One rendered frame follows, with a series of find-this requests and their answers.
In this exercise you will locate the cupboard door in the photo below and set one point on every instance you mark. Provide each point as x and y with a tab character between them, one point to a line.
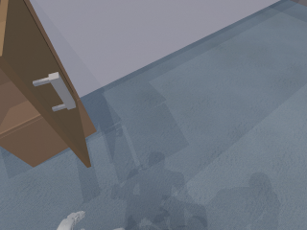
25	57

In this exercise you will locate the robot left hand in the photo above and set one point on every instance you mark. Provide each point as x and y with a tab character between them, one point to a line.
71	220

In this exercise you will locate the handle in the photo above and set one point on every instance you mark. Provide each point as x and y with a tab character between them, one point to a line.
57	82

